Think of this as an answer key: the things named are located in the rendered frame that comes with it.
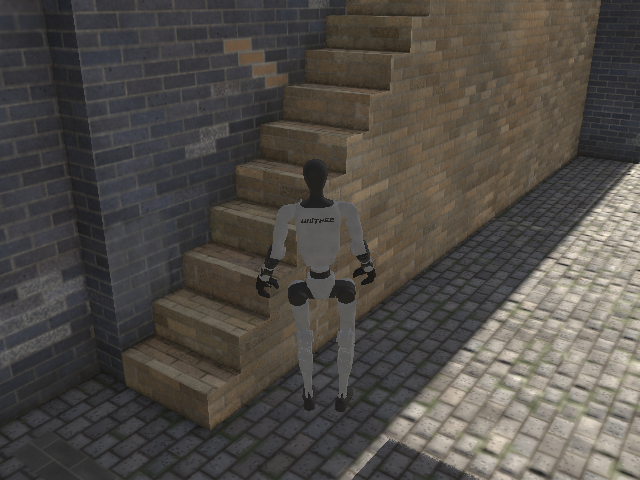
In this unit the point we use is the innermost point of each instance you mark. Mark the stairs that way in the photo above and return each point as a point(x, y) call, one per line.
point(433, 117)

